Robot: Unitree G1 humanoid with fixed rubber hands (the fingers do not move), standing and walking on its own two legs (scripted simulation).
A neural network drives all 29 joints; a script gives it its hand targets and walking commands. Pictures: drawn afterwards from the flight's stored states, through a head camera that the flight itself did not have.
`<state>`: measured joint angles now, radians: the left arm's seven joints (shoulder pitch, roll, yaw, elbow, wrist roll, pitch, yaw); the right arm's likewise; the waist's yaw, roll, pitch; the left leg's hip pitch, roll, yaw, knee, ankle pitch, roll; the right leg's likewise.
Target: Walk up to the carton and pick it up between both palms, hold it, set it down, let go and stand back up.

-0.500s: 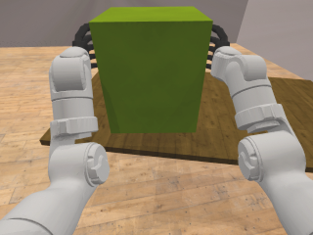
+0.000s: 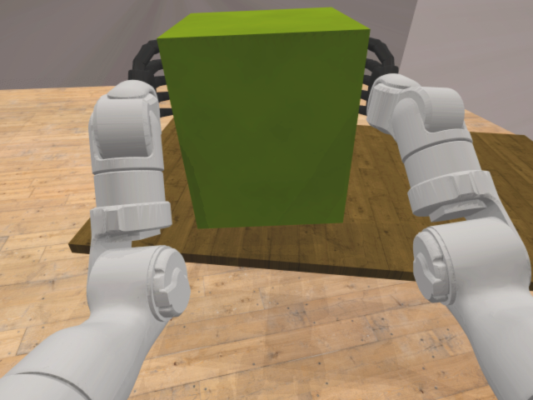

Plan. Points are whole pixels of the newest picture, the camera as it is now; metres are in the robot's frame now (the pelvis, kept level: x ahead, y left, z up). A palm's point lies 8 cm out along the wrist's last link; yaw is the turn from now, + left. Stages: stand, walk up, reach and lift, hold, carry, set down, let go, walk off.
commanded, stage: hold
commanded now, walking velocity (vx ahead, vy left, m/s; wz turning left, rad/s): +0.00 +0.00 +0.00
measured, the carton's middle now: (265, 116) +0.40 +0.00 +0.30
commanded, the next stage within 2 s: none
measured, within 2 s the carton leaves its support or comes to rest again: neither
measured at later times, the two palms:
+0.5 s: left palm (135, 101) +0.35 +0.17 +0.33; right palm (370, 91) +0.36 -0.14 +0.34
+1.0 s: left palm (146, 97) +0.35 +0.15 +0.34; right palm (383, 92) +0.36 -0.15 +0.35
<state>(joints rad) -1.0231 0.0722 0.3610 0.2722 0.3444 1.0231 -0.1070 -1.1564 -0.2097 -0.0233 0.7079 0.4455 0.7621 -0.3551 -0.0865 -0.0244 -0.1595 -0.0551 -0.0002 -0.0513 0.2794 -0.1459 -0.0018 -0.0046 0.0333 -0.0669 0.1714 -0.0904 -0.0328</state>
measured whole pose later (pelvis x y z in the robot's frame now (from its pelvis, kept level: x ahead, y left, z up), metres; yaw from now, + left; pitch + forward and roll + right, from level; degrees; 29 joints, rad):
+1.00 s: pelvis +0.00 +0.00 +0.00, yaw +0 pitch -4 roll -1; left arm -1.05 0.07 0.38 0.36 0.32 0.97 -0.11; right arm -1.18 -0.21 -0.04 0.76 0.43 0.76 -0.35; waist -0.08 -0.02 -0.18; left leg -0.08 0.00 -0.05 0.29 -0.14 0.00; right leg -0.03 0.03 -0.06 0.19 -0.09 -0.03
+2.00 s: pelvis +0.00 +0.00 +0.00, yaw +1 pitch -3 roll -1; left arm -1.05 0.08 0.37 0.33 0.32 0.99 -0.08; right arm -1.17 -0.20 -0.03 0.74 0.42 0.74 -0.36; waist -0.07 -0.04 -0.16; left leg -0.10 0.00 -0.06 0.29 -0.14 -0.01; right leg -0.05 0.04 -0.07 0.21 -0.10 -0.04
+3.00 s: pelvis +0.00 -0.01 +0.00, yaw +1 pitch -2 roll -1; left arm -1.05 0.11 0.38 0.34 0.31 0.96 -0.12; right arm -1.15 -0.18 -0.03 0.70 0.42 0.75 -0.39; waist -0.08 -0.04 -0.19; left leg -0.09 0.01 -0.06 0.27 -0.14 -0.01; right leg -0.04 0.04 -0.06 0.17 -0.09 -0.04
